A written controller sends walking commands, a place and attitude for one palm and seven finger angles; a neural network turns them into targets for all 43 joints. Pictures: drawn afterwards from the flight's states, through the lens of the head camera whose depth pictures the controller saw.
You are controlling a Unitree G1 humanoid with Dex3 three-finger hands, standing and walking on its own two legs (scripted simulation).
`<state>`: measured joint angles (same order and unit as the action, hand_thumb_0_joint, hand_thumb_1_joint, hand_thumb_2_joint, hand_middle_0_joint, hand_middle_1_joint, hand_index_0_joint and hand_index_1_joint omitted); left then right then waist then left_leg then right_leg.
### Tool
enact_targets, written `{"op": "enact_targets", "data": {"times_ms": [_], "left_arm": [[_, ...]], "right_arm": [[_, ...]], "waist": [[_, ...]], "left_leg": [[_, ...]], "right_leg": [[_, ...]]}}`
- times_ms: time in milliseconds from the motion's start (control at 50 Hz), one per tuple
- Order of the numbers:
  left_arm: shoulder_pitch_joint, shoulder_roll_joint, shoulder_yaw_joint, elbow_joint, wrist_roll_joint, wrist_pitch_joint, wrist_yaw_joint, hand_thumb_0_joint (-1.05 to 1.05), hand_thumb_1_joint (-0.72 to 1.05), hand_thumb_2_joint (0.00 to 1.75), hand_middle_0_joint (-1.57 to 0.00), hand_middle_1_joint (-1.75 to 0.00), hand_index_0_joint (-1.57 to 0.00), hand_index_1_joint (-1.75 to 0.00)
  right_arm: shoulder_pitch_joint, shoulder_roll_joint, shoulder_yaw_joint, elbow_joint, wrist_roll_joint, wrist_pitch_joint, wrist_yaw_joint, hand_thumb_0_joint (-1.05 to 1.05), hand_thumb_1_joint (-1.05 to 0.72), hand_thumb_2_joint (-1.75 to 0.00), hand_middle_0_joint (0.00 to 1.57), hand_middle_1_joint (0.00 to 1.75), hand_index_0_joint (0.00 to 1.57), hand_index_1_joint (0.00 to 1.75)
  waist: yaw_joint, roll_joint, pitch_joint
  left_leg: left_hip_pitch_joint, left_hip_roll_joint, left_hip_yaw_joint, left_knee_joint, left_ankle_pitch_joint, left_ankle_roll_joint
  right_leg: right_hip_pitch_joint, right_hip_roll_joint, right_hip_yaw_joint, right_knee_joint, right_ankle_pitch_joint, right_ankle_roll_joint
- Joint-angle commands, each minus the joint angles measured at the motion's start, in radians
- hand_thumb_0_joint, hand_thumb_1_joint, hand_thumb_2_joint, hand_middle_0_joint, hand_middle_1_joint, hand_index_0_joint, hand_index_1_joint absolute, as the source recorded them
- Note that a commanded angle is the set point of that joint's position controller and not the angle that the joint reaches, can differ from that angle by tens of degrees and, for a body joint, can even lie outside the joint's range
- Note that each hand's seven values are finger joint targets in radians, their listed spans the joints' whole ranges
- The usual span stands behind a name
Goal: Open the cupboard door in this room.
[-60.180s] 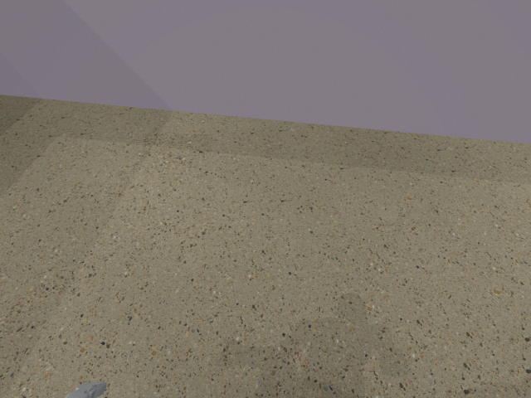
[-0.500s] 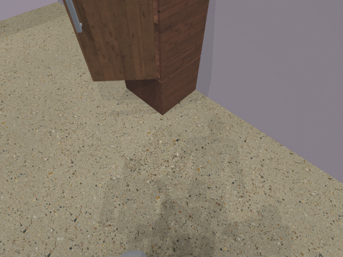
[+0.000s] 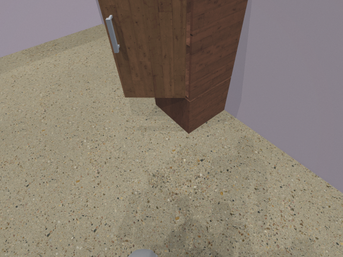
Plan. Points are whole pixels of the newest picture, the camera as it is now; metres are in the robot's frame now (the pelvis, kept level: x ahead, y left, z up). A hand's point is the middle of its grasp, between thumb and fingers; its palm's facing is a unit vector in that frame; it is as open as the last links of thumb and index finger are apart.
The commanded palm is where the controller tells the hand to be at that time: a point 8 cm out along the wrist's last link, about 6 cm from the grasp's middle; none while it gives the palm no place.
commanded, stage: take the last steps up to it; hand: left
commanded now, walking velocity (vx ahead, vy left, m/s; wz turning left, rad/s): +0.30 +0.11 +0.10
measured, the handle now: (113, 34) +1.03 +0.36 +0.02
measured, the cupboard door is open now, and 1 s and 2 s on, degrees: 48 48 48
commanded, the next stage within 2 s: come to a stop and stand still in 1.10 s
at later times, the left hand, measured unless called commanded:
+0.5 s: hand (89, 232) +0.20 +0.26 -0.17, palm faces +0.05 -0.98 -0.20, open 7.4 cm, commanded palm none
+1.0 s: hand (102, 198) +0.31 +0.26 -0.18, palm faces +0.11 -0.98 -0.17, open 7.3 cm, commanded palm none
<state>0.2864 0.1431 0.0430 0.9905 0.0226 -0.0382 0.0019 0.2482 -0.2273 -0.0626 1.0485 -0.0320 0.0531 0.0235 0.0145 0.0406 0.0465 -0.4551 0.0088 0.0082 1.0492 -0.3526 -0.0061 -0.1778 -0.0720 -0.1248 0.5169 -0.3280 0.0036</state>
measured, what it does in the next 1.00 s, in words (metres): walks ahead: left foot, then right foot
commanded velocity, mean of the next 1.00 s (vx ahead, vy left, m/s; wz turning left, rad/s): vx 0.29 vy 0.04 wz -0.02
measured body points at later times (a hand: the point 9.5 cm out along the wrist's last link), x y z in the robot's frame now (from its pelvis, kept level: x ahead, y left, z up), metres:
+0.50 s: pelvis +0.16 +0.08 +0.00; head +0.19 +0.07 +0.45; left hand +0.20 +0.32 -0.15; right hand +0.20 -0.16 -0.15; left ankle +0.16 +0.18 -0.74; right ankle +0.19 -0.04 -0.69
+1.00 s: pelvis +0.35 +0.09 +0.00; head +0.37 +0.10 +0.45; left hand +0.30 +0.31 -0.16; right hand +0.42 -0.15 -0.15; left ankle +0.44 +0.20 -0.72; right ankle +0.27 -0.03 -0.74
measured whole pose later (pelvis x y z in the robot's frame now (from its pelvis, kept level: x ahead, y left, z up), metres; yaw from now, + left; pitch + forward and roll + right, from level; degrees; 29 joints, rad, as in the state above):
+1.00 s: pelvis +0.35 +0.09 +0.00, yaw +1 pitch +0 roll -1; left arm 0.34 0.17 0.05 1.12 0.02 -0.05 0.00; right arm 0.18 -0.18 -0.05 1.05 -0.03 -0.02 0.02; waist 0.03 -0.02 0.06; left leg -0.42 0.07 0.11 0.58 -0.22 -0.02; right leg -0.05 -0.05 -0.15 0.40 -0.34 0.01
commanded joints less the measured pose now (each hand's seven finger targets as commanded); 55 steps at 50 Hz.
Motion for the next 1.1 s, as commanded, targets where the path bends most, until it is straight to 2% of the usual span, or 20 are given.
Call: {"op": "enact_targets", "data": {"times_ms": [0,140,200,220,240,280,320,420,520,580,600,620,640,700,740,900,960,980,1020,1080], "left_arm": [[0.075,0.162,0.032,0.000,0.002,-0.041,0.011,0.00,0.90,0.90,-0.20,-0.30,-0.20,-0.30],[0.134,0.190,0.036,0.075,0.010,-0.036,0.010,0.00,0.90,0.90,-0.20,-0.30,-0.20,-0.30],[0.101,0.174,0.038,0.079,0.002,-0.023,0.008,0.00,0.90,0.90,-0.20,-0.30,-0.20,-0.30],[0.116,0.130,0.029,0.060,-0.004,-0.017,0.002,0.00,0.90,0.90,-0.20,-0.30,-0.20,-0.30],[0.102,0.074,0.019,0.024,-0.011,-0.017,-0.001,0.00,0.90,0.90,-0.20,-0.30,-0.20,-0.30],[-0.005,0.060,0.012,-0.013,-0.007,-0.013,0.008,0.00,0.90,0.90,-0.20,-0.30,-0.20,-0.30],[-0.044,0.074,0.021,0.003,0.001,-0.007,-0.010,0.00,0.90,0.90,-0.20,-0.30,-0.20,-0.30],[-0.019,0.036,0.017,0.005,0.003,0.016,-0.023,0.00,0.90,0.90,-0.20,-0.30,-0.20,-0.30],[-0.079,0.063,0.022,-0.033,0.004,0.018,-0.028,0.00,0.90,0.90,-0.20,-0.30,-0.20,-0.30],[0.007,0.111,0.035,-0.007,0.008,0.008,-0.023,0.00,0.90,0.90,-0.20,-0.30,-0.20,-0.30],[0.091,0.169,0.047,0.013,0.012,-0.003,-0.017,0.00,0.90,0.90,-0.20,-0.30,-0.20,-0.30],[0.170,0.255,0.064,0.039,0.009,-0.011,-0.010,0.00,0.90,0.90,-0.20,-0.30,-0.20,-0.30],[0.208,0.261,0.064,0.043,-0.004,-0.019,0.000,0.00,0.90,0.90,-0.20,-0.30,-0.20,-0.30],[0.044,0.161,0.038,-0.001,-0.008,-0.027,0.013,0.00,0.90,0.90,-0.20,-0.30,-0.20,-0.30],[0.023,0.130,0.027,0.005,-0.007,-0.041,0.009,0.00,0.90,0.90,-0.20,-0.30,-0.20,-0.30],[0.076,0.167,0.028,0.081,0.001,-0.044,0.004,0.00,0.90,0.90,-0.20,-0.30,-0.20,-0.30],[0.052,0.170,0.029,0.087,-0.007,-0.031,0.004,0.00,0.90,0.90,-0.20,-0.30,-0.20,-0.30],[0.047,0.155,0.025,0.083,-0.008,-0.026,0.002,0.00,0.90,0.90,-0.20,-0.30,-0.20,-0.30],[0.046,0.084,0.008,0.026,-0.014,-0.023,-0.004,0.00,0.90,0.90,-0.20,-0.30,-0.20,-0.30],[-0.015,0.089,0.013,0.033,-0.004,-0.011,-0.004,0.00,0.90,0.90,-0.20,-0.30,-0.20,-0.30]], "right_arm": [[-0.099,-0.023,-0.009,-0.100,0.010,-0.043,0.019,0.00,-0.90,-0.90,0.20,0.30,0.20,0.30],[-0.142,0.022,0.011,-0.113,0.014,-0.076,0.028,0.00,-0.90,-0.90,0.20,0.30,0.20,0.30],[0.052,-0.038,-0.003,-0.048,0.006,-0.094,0.009,0.00,-0.90,-0.90,0.20,0.30,0.20,0.30],[0.189,-0.131,-0.026,-0.014,-0.002,-0.100,-0.007,0.00,-0.90,-0.90,0.20,0.30,0.20,0.30],[0.315,-0.228,-0.054,0.009,-0.007,-0.100,-0.025,0.00,-0.90,-0.90,0.20,0.30,0.20,0.30],[0.224,-0.202,-0.044,-0.005,-0.001,-0.093,-0.039,0.00,-0.90,-0.90,0.20,0.30,0.20,0.30],[0.106,-0.100,-0.018,-0.034,0.000,-0.102,-0.043,0.00,-0.90,-0.90,0.20,0.30,0.20,0.30],[0.066,-0.065,-0.008,-0.032,-0.001,-0.124,-0.044,0.00,-0.90,-0.90,0.20,0.30,0.20,0.30],[0.053,-0.088,-0.012,-0.020,-0.002,-0.109,-0.032,0.00,-0.90,-0.90,0.20,0.30,0.20,0.30],[0.041,-0.072,-0.006,-0.015,0.003,-0.100,-0.028,0.00,-0.90,-0.90,0.20,0.30,0.20,0.30],[0.037,-0.047,-0.002,-0.020,0.011,-0.102,-0.023,0.00,-0.90,-0.90,0.20,0.30,0.20,0.30],[0.040,0.000,0.007,-0.045,0.012,-0.103,-0.015,0.00,-0.90,-0.90,0.20,0.30,0.20,0.30],[-0.011,-0.042,0.004,-0.062,0.011,-0.098,-0.017,0.00,-0.90,-0.90,0.20,0.30,0.20,0.30],[-0.032,-0.026,-0.003,-0.034,0.011,-0.095,-0.016,0.00,-0.90,-0.90,0.20,0.30,0.20,0.30],[0.012,0.013,0.007,-0.012,0.006,-0.082,-0.010,0.00,-0.90,-0.90,0.20,0.30,0.20,0.30],[-0.085,0.038,0.012,-0.058,0.010,-0.093,0.007,0.00,-0.90,-0.90,0.20,0.30,0.20,0.30],[-0.006,0.000,0.010,-0.030,0.006,-0.104,-0.002,0.00,-0.90,-0.90,0.20,0.30,0.20,0.30],[0.091,-0.043,0.001,0.002,0.003,-0.110,-0.010,0.00,-0.90,-0.90,0.20,0.30,0.20,0.30],[0.296,-0.208,-0.035,0.029,-0.008,-0.105,-0.037,0.00,-0.90,-0.90,0.20,0.30,0.20,0.30],[0.113,-0.104,-0.006,-0.021,0.003,-0.104,-0.048,0.00,-0.90,-0.90,0.20,0.30,0.20,0.30]], "waist": [[0.012,-0.185,0.068],[0.037,-0.231,0.031],[-0.060,-0.151,-0.043],[-0.115,0.043,-0.140],[-0.153,0.248,-0.207],[-0.121,0.241,-0.151],[-0.071,0.131,-0.011],[-0.008,0.049,-0.016],[0.004,0.036,0.027],[0.053,-0.056,0.009],[0.093,-0.163,-0.011],[0.111,-0.373,-0.011],[0.128,-0.378,-0.032],[0.036,-0.161,0.001],[-0.001,-0.152,-0.014],[0.019,-0.182,0.002],[-0.039,-0.150,0.006],[-0.083,-0.055,-0.039],[-0.142,0.259,-0.151],[-0.068,0.111,-0.043]], "left_leg": [[-0.176,0.076,0.012,-0.019,0.132,-0.033],[-0.006,0.028,0.113,-0.413,0.105,-0.009],[0.349,-0.012,0.157,-0.586,0.154,0.015],[0.570,0.136,-0.012,-0.588,0.169,0.069],[0.690,0.363,-0.348,-0.690,0.204,0.168],[0.528,0.414,-0.366,-0.789,-0.029,0.220],[0.313,0.359,-0.244,-0.841,-0.041,0.181],[0.226,0.292,-0.045,-0.871,0.148,0.176],[0.188,0.277,-0.022,-0.854,0.025,0.171],[0.112,0.190,0.031,-0.681,-0.050,0.102],[0.009,0.095,0.112,-0.477,-0.058,0.058],[-0.180,-0.012,0.187,-0.206,-0.191,0.013],[-0.218,0.017,0.074,-0.002,-0.244,0.016],[-0.197,0.103,-0.018,0.064,-0.008,-0.003],[-0.111,0.104,0.018,-0.027,0.060,-0.023],[-0.004,0.052,0.105,-0.410,0.105,-0.017],[0.225,0.009,0.148,-0.563,0.185,0.001],[0.389,0.033,0.111,-0.601,0.192,0.018],[0.611,0.403,-0.371,-0.734,0.303,0.200],[0.335,0.375,-0.275,-0.827,0.120,0.204]], "right_leg": [[0.055,-0.263,0.159,-0.361,0.135,-0.086],[0.121,-0.255,0.049,-0.250,0.346,-0.083],[-0.013,-0.184,-0.015,-0.003,0.370,-0.043],[-0.173,-0.113,-0.067,0.228,0.204,-0.010],[-0.378,0.015,-0.073,0.513,-0.264,0.017],[-0.497,-0.028,0.074,0.775,-0.229,-0.024],[-0.475,-0.078,0.104,0.759,-0.083,-0.018],[-0.305,-0.072,0.072,0.425,0.012,-0.003],[-0.163,-0.027,0.026,0.191,0.067,0.004],[0.071,0.004,0.016,0.013,0.094,-0.004],[0.196,-0.088,0.153,-0.088,0.003,-0.043],[0.310,-0.305,0.472,-0.244,-0.041,-0.144],[0.282,-0.380,0.621,-0.324,-0.004,-0.209],[0.147,-0.303,0.371,-0.315,0.143,-0.184],[0.079,-0.237,0.205,-0.316,0.280,-0.148],[0.112,-0.216,0.131,-0.264,0.357,-0.146],[0.009,-0.172,0.079,-0.149,0.345,-0.104],[-0.067,-0.134,0.050,0.006,0.340,-0.083],[-0.378,0.057,-0.020,0.521,-0.273,-0.022],[-0.429,-0.036,0.123,0.734,-0.113,-0.032]]}}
